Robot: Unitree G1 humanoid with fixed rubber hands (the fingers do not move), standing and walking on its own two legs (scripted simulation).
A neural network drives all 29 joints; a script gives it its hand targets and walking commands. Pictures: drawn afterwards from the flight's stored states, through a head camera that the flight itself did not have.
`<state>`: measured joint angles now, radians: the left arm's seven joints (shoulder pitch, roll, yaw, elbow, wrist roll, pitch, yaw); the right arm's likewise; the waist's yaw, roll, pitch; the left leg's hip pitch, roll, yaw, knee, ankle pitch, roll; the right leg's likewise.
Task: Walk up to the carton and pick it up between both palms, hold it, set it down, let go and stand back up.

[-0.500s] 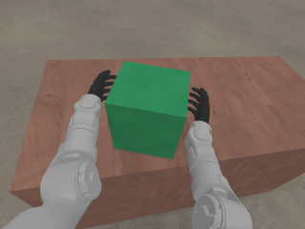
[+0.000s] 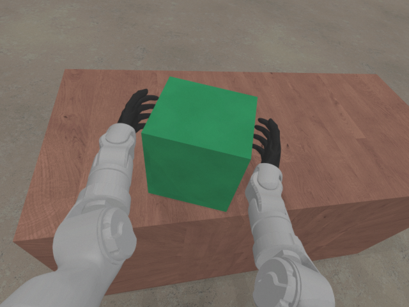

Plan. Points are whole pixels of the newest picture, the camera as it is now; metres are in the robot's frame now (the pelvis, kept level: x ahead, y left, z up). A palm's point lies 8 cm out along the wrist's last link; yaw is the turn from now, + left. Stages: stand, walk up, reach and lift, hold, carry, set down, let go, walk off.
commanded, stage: set down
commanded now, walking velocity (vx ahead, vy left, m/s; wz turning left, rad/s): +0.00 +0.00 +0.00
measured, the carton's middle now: (199, 147) +0.46 +0.01 +0.03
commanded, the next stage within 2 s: none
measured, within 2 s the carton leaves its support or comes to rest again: neither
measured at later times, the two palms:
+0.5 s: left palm (130, 126) +0.45 +0.16 +0.09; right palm (268, 159) +0.39 -0.12 +0.09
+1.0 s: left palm (130, 126) +0.45 +0.16 +0.09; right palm (267, 160) +0.39 -0.12 +0.08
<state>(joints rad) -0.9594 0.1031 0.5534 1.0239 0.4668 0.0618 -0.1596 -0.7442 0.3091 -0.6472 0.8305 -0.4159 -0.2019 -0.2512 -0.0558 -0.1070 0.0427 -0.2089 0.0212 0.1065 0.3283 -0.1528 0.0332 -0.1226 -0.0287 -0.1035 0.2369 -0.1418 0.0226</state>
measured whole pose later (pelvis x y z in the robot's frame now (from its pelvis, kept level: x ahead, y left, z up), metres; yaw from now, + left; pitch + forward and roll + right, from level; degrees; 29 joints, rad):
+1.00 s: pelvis +0.00 +0.01 +0.00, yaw +0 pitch +3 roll -1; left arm -0.95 0.03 0.65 0.92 0.56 0.02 -0.20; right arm -0.74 0.31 -0.70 0.80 -0.49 -0.28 -0.22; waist -0.04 -0.10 0.08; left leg -0.23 0.02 0.12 0.34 -0.17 0.04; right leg -0.14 -0.03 -0.10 0.25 -0.15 0.03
